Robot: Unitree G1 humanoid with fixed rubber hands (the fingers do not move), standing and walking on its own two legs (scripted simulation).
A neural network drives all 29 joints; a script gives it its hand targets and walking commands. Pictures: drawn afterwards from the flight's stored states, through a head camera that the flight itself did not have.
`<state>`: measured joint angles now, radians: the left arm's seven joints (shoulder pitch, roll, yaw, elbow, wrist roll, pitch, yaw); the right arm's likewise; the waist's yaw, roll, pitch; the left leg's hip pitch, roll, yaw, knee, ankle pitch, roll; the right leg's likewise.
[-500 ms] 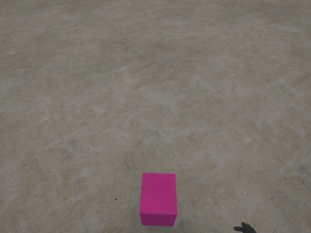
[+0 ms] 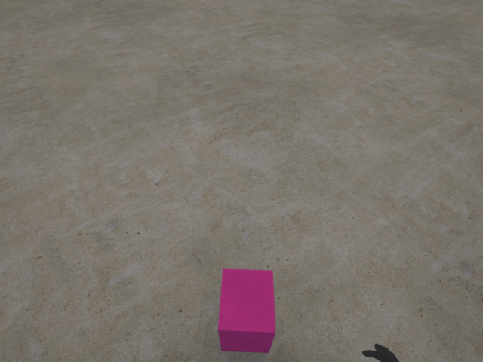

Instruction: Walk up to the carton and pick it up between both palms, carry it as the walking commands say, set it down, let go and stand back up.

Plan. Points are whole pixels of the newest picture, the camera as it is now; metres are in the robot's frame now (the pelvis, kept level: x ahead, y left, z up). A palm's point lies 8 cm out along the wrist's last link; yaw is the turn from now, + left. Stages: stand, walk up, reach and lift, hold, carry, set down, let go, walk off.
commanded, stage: stand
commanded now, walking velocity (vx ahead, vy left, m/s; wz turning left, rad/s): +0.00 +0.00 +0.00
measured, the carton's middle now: (246, 312) +0.41 +0.00 -0.63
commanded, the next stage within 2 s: reach and lift in 0.36 s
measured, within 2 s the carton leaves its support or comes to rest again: neither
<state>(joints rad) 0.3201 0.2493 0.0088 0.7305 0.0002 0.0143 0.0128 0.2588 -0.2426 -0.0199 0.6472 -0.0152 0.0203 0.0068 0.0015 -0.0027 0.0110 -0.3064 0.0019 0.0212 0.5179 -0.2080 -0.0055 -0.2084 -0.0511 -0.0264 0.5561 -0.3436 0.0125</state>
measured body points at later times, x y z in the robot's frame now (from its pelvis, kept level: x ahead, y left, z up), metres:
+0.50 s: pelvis +0.00 +0.00 +0.00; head +0.02 +0.01 +0.44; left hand +0.15 +0.26 -0.10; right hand +0.15 -0.25 -0.10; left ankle +0.04 +0.12 -0.73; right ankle -0.03 -0.13 -0.73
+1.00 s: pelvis -0.03 +0.00 -0.04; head +0.12 +0.00 +0.38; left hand +0.24 +0.24 -0.15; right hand +0.26 -0.24 -0.14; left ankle +0.04 +0.12 -0.73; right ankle -0.03 -0.13 -0.73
